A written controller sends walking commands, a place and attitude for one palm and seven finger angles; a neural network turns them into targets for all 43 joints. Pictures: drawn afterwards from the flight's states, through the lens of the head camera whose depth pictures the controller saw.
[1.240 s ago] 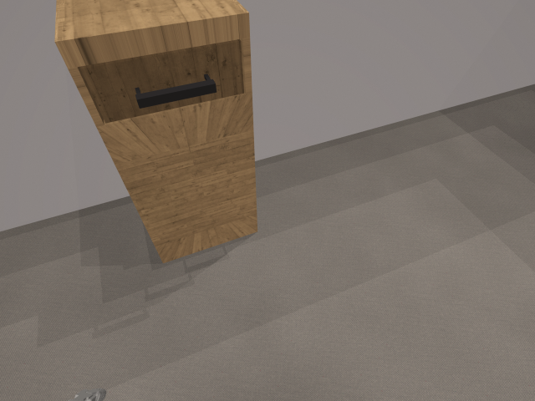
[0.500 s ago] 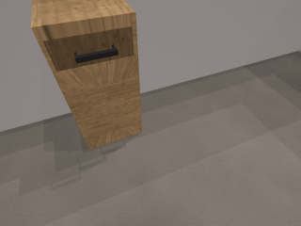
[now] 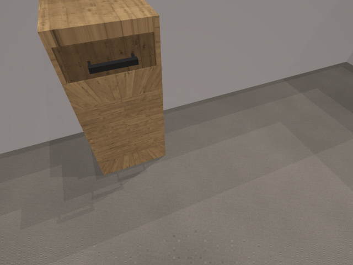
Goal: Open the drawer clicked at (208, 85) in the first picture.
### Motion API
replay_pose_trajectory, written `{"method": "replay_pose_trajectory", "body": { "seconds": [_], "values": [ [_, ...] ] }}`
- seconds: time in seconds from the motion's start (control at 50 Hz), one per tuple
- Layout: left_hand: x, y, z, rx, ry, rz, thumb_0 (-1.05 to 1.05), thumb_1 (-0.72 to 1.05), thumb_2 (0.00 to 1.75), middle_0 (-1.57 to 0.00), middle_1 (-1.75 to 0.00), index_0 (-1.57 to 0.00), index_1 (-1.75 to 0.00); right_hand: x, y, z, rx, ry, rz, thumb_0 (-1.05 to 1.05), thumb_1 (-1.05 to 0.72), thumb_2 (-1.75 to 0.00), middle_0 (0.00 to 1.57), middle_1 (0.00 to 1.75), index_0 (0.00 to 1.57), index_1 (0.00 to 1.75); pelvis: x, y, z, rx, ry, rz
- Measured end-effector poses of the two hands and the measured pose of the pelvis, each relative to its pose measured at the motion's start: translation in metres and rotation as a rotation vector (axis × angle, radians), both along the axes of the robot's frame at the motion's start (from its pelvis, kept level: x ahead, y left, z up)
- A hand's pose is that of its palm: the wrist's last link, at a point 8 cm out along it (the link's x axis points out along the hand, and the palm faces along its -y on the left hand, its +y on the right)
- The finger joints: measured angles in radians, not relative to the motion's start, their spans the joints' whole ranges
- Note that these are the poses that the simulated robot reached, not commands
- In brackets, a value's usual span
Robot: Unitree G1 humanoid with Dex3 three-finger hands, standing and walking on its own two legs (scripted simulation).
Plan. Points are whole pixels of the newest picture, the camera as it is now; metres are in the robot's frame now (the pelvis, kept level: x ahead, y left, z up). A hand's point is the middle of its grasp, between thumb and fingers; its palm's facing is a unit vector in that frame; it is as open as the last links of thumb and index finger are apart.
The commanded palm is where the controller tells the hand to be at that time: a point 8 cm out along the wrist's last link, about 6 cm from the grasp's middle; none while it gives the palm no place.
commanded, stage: look at it before walking up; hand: left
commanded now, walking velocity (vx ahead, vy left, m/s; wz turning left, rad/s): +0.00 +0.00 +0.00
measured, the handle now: (112, 62) +0.83 +0.31 +0.02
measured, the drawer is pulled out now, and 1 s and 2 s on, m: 0.00 0.00 0.00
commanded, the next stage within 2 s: turn to face it in 0.30 s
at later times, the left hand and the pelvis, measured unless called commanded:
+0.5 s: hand out of the picture +0.07 +0.25 -0.16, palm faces -0.01 -0.94 -0.33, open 7.4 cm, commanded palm none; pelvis +0.00 +0.01 +0.00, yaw +1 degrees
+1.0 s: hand out of the picture -0.02 +0.26 -0.18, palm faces +0.26 -0.94 -0.22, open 7.4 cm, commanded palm none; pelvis -0.03 +0.05 -0.01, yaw +15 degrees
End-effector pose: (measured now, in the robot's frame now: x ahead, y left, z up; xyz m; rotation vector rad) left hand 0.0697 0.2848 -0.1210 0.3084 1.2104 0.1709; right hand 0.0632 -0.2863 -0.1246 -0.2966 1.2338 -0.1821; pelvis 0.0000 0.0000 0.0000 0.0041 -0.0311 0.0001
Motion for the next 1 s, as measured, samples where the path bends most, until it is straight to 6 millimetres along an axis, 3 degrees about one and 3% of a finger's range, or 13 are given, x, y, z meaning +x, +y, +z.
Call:
{"method": "replay_pose_trajectory", "body": {
  "seconds": [0.46,0.58,0.7,0.82,1.0],
  "values": [
    [-0.006,0.009,0.0,0.006,0.012,0.015,0.01,0.9,0.9,-0.2,-0.3,-0.2,-0.3,0.009,0.006,0.002,-0.002,-0.014,0.01,0.0,-0.9,-0.9,0.2,0.3,0.2,0.3,0.003,0.006,0.001,-0.001,-0.004,0.005],
    [-0.011,0.004,-0.005,0.001,-0.002,0.06,0.01,0.9,0.9,-0.2,-0.3,-0.2,-0.3,0.007,0.016,-0.007,0.018,0.015,0.032,0.0,-0.9,-0.9,0.2,0.3,0.2,0.3,-0.002,0.006,-0.004,-0.001,0.008,0.046],
    [-0.037,-0.003,-0.022,-0.046,-0.015,0.128,0.0,0.9,0.9,-0.2,-0.3,-0.2,-0.3,0.002,0.041,-0.019,0.043,0.063,0.071,0.0,-0.9,-0.9,0.2,0.3,0.2,0.3,-0.012,0.014,-0.014,-0.02,0.01,0.124],
    [-0.073,0.009,-0.048,-0.101,0.007,0.227,0.01,0.9,0.9,-0.2,-0.3,-0.21,-0.3,-0.002,0.075,-0.024,0.044,0.062,0.133,0.0,-0.9,-0.9,0.2,0.3,0.2,0.3,-0.021,0.035,-0.027,-0.018,0.002,0.204],
    [-0.111,0.016,-0.03,-0.115,0.053,0.32,0.01,0.91,0.9,-0.2,-0.3,-0.2,-0.3,-0.013,0.106,-0.009,0.067,0.079,0.171,0.0,-0.9,-0.9,0.2,0.3,0.2,0.3,-0.031,0.045,-0.007,-0.037,0.028,0.255]
  ]
}}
